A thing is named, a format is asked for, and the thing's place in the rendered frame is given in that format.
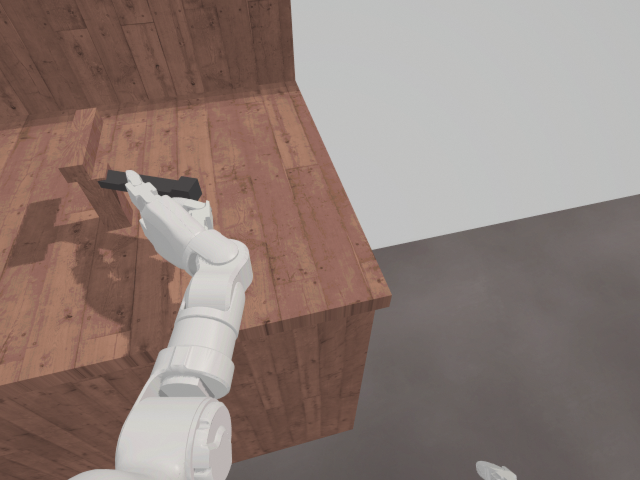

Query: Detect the tap lever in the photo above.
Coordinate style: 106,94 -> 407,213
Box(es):
98,170 -> 202,201

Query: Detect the robot left upper arm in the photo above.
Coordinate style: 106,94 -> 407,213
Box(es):
68,397 -> 232,480

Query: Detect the counter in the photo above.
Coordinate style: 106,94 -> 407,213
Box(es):
0,0 -> 392,480

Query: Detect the left robot hand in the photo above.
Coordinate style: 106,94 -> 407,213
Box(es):
125,170 -> 213,269

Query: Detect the left robot forearm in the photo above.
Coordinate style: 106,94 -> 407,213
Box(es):
115,229 -> 253,469

